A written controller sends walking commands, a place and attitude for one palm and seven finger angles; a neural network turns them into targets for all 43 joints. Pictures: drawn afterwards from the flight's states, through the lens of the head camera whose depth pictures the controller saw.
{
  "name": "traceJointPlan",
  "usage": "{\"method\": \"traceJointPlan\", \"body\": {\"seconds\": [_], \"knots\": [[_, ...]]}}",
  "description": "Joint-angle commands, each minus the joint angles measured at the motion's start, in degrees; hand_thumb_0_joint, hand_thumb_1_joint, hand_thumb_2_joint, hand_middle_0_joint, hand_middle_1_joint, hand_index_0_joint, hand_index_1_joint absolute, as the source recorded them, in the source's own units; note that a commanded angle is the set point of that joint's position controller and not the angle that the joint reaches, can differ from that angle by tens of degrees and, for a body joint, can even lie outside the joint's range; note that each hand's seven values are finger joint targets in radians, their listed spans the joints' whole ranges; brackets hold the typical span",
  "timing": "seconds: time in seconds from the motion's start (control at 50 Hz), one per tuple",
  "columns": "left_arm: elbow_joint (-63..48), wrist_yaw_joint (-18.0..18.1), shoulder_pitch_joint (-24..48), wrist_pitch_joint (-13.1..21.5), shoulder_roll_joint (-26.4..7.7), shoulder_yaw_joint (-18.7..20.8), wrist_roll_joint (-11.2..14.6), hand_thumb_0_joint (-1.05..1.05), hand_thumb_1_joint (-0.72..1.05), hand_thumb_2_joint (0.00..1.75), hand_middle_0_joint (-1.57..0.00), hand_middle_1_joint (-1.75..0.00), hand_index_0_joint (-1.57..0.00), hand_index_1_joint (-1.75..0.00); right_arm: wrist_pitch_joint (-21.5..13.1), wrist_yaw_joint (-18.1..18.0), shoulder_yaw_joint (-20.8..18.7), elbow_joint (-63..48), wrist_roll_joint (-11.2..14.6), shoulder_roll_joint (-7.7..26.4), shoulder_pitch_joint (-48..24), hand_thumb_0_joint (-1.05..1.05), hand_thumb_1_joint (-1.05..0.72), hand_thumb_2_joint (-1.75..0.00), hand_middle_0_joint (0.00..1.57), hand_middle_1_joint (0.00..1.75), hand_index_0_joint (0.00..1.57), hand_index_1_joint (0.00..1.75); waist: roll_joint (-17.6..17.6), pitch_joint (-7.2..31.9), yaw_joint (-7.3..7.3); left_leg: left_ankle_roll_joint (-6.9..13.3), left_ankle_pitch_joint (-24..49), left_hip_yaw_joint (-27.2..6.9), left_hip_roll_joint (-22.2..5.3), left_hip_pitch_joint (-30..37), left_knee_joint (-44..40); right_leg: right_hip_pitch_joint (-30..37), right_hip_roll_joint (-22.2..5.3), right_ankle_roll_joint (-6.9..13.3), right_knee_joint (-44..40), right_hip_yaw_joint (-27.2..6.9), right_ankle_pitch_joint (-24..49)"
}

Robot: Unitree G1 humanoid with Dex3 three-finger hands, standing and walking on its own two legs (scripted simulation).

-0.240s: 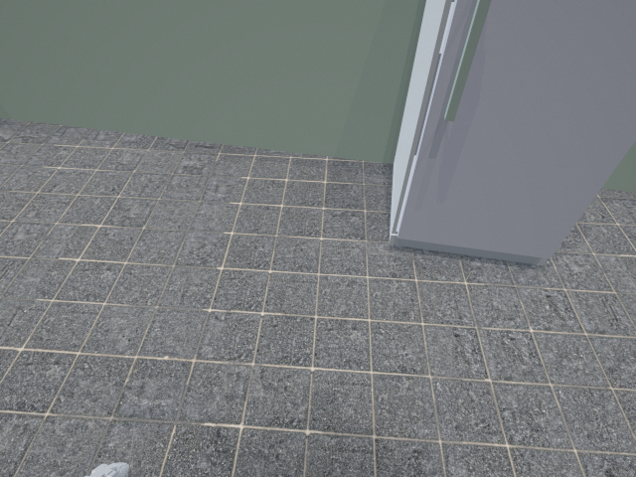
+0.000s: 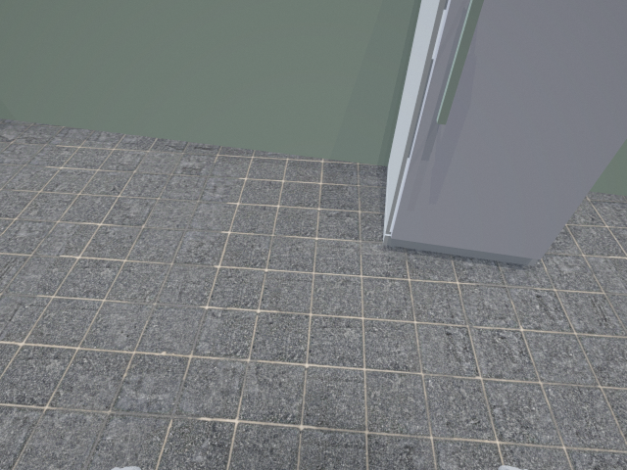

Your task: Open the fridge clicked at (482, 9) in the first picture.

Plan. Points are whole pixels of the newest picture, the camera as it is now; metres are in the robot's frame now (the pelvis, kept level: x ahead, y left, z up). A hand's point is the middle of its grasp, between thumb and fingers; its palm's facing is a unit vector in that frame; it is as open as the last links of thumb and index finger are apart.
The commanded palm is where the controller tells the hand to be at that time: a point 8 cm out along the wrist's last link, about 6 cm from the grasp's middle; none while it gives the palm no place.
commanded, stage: stand and wait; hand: left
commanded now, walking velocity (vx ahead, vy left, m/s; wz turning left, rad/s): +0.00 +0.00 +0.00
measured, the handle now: (460, 51) +1.12 -0.32 +0.10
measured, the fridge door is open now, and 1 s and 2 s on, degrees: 0 0 0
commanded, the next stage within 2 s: look at it before walking up in 0.58 s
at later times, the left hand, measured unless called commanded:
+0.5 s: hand out of the picture +0.06 +0.24 -0.15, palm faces -0.02 -0.94 -0.34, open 7.4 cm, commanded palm none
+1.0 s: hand out of the picture +0.07 +0.23 -0.15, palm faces -0.03 -0.95 -0.32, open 7.4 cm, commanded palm none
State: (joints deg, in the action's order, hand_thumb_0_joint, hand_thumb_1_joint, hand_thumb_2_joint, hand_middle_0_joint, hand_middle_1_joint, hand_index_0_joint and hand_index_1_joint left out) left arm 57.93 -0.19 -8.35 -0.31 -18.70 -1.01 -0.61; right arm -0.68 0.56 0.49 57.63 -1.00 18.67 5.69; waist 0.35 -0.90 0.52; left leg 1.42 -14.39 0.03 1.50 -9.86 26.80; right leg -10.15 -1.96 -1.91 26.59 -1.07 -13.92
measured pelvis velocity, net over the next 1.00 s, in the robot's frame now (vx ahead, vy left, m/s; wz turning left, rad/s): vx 0.00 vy -0.02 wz -0.01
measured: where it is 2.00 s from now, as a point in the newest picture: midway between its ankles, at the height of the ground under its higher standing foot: outside the picture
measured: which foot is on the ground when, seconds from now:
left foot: down 0.00-1.00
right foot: down 0.00-1.00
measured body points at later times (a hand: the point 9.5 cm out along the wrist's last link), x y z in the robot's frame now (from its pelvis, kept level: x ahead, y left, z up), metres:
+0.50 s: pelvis -0.01 -0.01 +0.00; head -0.01 -0.01 +0.45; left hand +0.06 +0.29 -0.13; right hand +0.06 -0.31 -0.13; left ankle +0.00 +0.10 -0.74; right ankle +0.01 -0.14 -0.74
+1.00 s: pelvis +0.00 -0.02 +0.01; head +0.00 -0.01 +0.46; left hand +0.07 +0.27 -0.13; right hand +0.07 -0.31 -0.13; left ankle +0.00 +0.10 -0.74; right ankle +0.01 -0.14 -0.74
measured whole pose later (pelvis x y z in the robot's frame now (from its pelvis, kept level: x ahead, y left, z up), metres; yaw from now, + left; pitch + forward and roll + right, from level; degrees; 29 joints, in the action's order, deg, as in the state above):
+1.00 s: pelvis +0.00 -0.02 +0.01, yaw +0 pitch -2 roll +0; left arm 62.1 -0.2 -7.9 0.3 -19.1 -0.5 -0.6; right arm -0.7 0.5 0.3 63.8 -0.6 19.5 6.6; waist 0.3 -2.3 0.0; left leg -0.1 -11.5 -0.3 -0.1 -8.6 22.0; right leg -9.1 -0.4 -0.5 22.1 -0.7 -11.1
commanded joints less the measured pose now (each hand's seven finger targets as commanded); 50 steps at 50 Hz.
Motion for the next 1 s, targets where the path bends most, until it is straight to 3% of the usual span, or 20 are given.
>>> {"method": "traceJointPlan", "body": {"seconds": [0.0,0.3,0.58,0.88,0.98], "knots": [[-3.32,0.92,3.13,1.48,-12.21,2.88,-0.11,0.00,0.90,0.90,-0.20,-0.30,-0.20,-0.30,-1.24,-1.05,-3.31,-2.92,0.23,12.21,-3.10,0.00,-0.90,-0.90,0.20,0.30,0.20,0.30,-0.34,1.95,-0.67,1.26,6.98,-6.20,-7.16,-0.81,-6.34,-0.38,-4.37,3.36,-4.69,-4.05,5.16],[-0.33,0.88,2.39,1.71,-12.53,2.84,0.05,0.00,0.90,0.90,-0.20,-0.30,-0.20,-0.30,-1.24,-0.97,-2.98,0.86,0.49,12.58,-1.90,0.00,-0.90,-0.90,0.20,0.30,0.20,0.30,-0.26,2.61,-0.52,0.74,5.69,-6.54,-7.67,-0.13,-7.76,0.72,-4.89,3.50,-6.91,-4.84,3.63],[0.53,0.88,3.05,1.64,-12.63,2.84,-0.08,0.00,0.90,0.90,-0.20,-0.30,-0.20,-0.30,-1.09,-0.86,-2.83,2.52,0.48,12.58,-1.30,0.00,-0.90,-0.90,0.20,0.30,0.20,0.30,0.45,0.45,-0.57,0.41,3.53,-6.69,-7.68,-0.87,-9.25,-0.38,-4.85,3.51,-8.50,-5.60,0.86],[0.62,0.88,3.04,1.84,-12.58,2.84,-0.07,0.00,0.90,0.90,-0.20,-0.30,-0.20,-0.30,-1.14,-0.90,-2.80,2.68,0.50,12.48,-1.68,0.00,-0.90,-0.90,0.20,0.30,0.20,0.30,-0.09,2.22,-0.66,0.13,6.87,-6.18,-7.93,1.31,-8.81,0.54,-4.93,3.52,-8.50,-5.42,4.59],[0.79,0.91,2.83,1.97,-12.60,2.84,-0.02,0.00,0.90,0.90,-0.20,-0.30,-0.20,-0.30,-1.25,-1.02,-2.74,2.71,0.58,12.49,-1.95,0.00,-0.90,-0.90,0.20,0.30,0.20,0.30,-0.03,3.30,-0.56,0.08,9.83,-5.72,-8.20,2.39,-8.34,1.78,-5.10,3.55,-8.02,-5.13,8.80]]}}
